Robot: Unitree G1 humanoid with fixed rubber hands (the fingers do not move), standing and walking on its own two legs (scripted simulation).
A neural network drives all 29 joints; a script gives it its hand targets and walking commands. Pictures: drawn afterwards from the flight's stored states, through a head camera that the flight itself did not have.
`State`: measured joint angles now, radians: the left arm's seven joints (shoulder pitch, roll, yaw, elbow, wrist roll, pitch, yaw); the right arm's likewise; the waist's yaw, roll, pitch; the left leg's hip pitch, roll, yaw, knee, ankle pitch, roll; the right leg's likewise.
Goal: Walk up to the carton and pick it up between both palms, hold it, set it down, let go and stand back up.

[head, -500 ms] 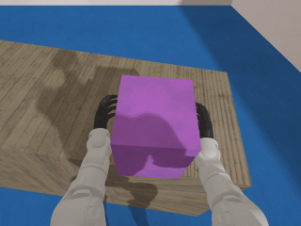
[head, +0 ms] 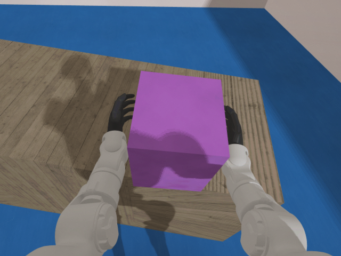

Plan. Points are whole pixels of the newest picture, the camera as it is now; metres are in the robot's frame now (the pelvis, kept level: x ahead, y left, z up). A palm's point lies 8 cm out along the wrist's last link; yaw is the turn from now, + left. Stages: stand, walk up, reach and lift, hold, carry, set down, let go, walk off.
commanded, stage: reach and lift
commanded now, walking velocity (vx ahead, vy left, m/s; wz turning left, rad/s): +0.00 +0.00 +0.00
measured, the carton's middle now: (173, 137) +0.40 +0.03 +0.01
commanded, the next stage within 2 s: hold in 1.94 s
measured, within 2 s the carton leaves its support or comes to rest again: neither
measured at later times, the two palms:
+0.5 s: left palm (114, 94) +0.40 +0.17 +0.15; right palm (244, 113) +0.40 -0.12 +0.14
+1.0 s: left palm (108, 90) +0.37 +0.17 +0.19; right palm (251, 114) +0.37 -0.12 +0.17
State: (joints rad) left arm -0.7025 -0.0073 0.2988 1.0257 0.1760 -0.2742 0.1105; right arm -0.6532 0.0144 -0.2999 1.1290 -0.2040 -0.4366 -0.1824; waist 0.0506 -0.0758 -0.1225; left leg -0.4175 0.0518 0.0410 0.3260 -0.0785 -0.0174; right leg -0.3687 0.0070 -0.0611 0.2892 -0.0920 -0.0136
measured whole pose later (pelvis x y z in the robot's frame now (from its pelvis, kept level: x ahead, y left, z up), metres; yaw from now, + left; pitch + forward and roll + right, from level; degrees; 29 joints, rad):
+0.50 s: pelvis +0.01 +0.01 +0.00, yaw +2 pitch -1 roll -1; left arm -0.67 0.00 0.22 0.51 0.16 0.32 0.12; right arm -0.65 -0.06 -0.01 0.73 0.15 0.07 -0.21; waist -0.04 -0.06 -0.04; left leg -0.21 0.04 0.02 0.38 -0.16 -0.01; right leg -0.13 0.00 -0.08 0.30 -0.15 0.00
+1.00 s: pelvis +0.00 +0.01 +0.00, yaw +3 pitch -8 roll -2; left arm -0.72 -0.01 0.28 0.36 0.24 0.62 0.08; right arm -0.71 -0.04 -0.05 0.66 0.18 0.31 -0.20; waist -0.08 -0.06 0.02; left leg -0.12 0.03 0.00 0.42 -0.17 0.00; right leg -0.02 -0.01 -0.10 0.33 -0.17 0.01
